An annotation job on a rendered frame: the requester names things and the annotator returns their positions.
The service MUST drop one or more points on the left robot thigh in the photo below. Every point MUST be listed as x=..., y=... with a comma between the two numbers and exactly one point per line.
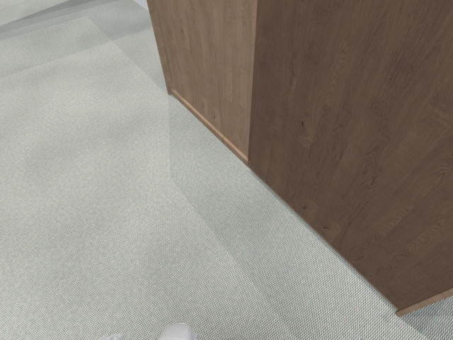
x=177, y=332

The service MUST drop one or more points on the wardrobe door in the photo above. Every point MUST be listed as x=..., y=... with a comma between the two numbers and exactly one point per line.
x=352, y=126
x=209, y=46

